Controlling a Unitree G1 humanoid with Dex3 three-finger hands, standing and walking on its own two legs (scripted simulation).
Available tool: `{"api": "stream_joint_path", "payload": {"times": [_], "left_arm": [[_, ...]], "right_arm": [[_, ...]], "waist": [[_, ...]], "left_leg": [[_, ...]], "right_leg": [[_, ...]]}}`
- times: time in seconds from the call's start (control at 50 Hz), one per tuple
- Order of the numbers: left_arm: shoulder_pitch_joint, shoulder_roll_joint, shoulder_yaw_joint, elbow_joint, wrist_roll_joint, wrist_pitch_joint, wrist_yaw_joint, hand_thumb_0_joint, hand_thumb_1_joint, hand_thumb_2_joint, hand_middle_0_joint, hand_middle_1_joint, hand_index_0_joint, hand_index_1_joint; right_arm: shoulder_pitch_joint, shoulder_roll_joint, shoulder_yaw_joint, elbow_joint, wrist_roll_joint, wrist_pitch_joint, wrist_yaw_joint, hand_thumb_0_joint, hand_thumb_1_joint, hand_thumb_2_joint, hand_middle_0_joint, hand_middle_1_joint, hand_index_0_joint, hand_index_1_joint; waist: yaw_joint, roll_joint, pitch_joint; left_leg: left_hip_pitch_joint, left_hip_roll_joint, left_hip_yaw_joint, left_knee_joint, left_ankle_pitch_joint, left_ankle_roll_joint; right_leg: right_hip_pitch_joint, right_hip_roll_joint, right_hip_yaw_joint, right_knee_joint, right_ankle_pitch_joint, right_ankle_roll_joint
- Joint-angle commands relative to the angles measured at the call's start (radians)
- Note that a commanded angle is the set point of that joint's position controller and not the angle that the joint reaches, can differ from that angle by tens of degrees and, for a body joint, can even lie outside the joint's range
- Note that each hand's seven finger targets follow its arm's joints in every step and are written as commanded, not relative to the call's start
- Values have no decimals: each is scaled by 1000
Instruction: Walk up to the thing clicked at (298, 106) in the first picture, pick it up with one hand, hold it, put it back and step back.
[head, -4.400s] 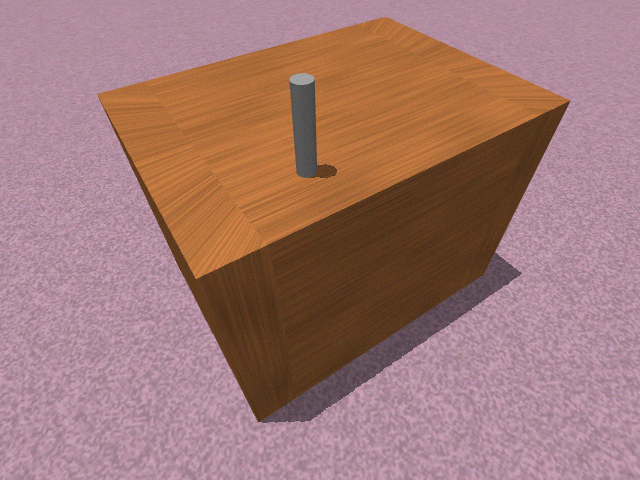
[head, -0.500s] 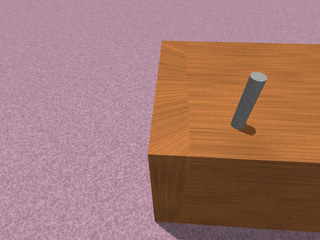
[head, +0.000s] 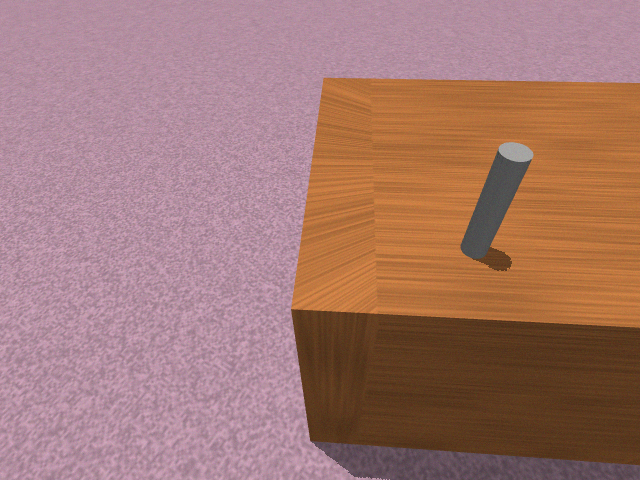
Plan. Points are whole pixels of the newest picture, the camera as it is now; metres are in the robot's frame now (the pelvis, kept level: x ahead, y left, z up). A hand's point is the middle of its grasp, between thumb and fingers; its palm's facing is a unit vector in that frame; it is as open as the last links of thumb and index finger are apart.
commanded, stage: stand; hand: right
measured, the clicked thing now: (491, 206) +0.49 -0.23 +0.07
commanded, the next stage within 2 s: rise first in 1.44 s
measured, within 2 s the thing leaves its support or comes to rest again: neither
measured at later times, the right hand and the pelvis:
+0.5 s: hand out of the picture +0.09 -0.26 -0.16, palm faces -0.03 +0.94 -0.33, open 7.4 cm; pelvis +0.01 +0.00 +0.00, yaw +0 degrees
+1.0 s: hand out of the picture +0.08 -0.25 -0.16, palm faces -0.02 +0.94 -0.33, open 7.4 cm; pelvis +0.01 +0.00 +0.00, yaw -1 degrees
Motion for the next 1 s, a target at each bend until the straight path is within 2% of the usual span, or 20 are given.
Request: {"api": "stream_joint_path", "payload": {"times": [0.0, 0.06, 0.14, 0.2, 0.36, 0.52, 0.62, 0.68, 0.72, 0.84, 0.98], "left_arm": [[-38, 220, 43, -58, 1, -26, 16, 0, 900, 900, -200, -300, -200, -300], [-44, 222, 44, -58, 0, -26, 18, 0, 900, 900, -200, -300, -200, -300], [-46, 219, 44, -58, -2, -25, 18, 0, 900, 900, -200, -300, -200, -300], [-44, 223, 46, -60, 1, -26, 19, 0, 900, 900, -200, -300, -200, -300], [-52, 219, 48, -62, -2, -22, 19, 0, 900, 900, -200, -300, -200, -301], [-47, 216, 47, -65, 2, -24, 19, 0, 900, 900, -200, -300, -200, -301], [-46, 218, 48, -64, 1, -24, 20, 0, 900, 900, -200, -300, -200, -301], [-44, 218, 47, -64, 0, -26, 20, 0, 900, 900, -200, -300, -200, -301], [-47, 217, 48, -64, 1, -24, 21, 0, 900, 900, -200, -300, -200, -301], [-39, 221, 49, -62, 1, -24, 20, 0, 900, 900, -200, -300, -200, -301], [-41, 223, 49, -65, 1, -24, 20, 0, 900, 900, -200, -300, -200, -301]], "right_arm": [[-38, -213, -32, -62, 5, -22, -17, 0, -900, -900, 200, 300, 200, 300], [-38, -213, -33, -64, 3, -21, -19, 0, -900, -900, 200, 300, 200, 300], [-28, -213, -29, -63, 6, -20, -20, 0, -900, -900, 200, 300, 200, 300], [-30, -213, -31, -68, 5, -20, -21, 0, -900, -900, 200, 300, 200, 300], [-28, -215, -32, -71, 3, -20, -22, 0, -900, -900, 200, 300, 200, 300], [-34, -213, -31, -78, 4, -22, -23, 0, -900, -900, 200, 300, 200, 300], [-34, -214, -33, -81, 4, -20, -23, 0, -900, -900, 200, 300, 200, 300], [-29, -213, -32, -80, 4, -20, -23, 0, -900, -900, 200, 300, 200, 300], [-25, -211, -32, -81, 2, -19, -23, 0, -900, -900, 200, 300, 200, 300], [-28, -212, -34, -82, 4, -19, -23, 0, -900, -900, 200, 300, 200, 300], [-19, -207, -32, -81, 3, -18, -22, 0, -900, -900, 200, 300, 200, 300]], "waist": [[0, -26, -86], [-1, -23, -101], [-3, -15, -82], [0, -15, -102], [0, -6, -80], [3, -13, -96], [0, -12, -91], [1, -14, -89], [-2, -12, -77], [3, -20, -84], [-2, -13, -77]], "left_leg": [[15, 107, -71, -35, 151, 37], [23, 109, -68, -30, 186, 36], [9, 108, -64, -35, 170, 37], [23, 111, -61, -27, 197, 38], [11, 108, -57, -41, 174, 33], [34, 114, -55, -31, 212, 37], [34, 114, -55, -33, 196, 36], [39, 114, -53, -31, 205, 37], [20, 110, -52, -41, 163, 36], [34, 113, -55, -38, 188, 38], [26, 109, -53, -41, 169, 37]], "right_leg": [[25, -110, 92, -55, 112, -29], [39, -111, 86, -46, 146, -31], [42, -111, 90, -51, 142, -29], [55, -113, 88, -44, 175, -30], [47, -107, 87, -50, 143, -32], [54, -110, 87, -46, 197, -31], [48, -107, 87, -49, 173, -31], [45, -110, 92, -51, 193, -30], [42, -107, 91, -57, 153, -30], [41, -106, 89, -50, 166, -33], [44, -108, 94, -56, 161, -32]]}}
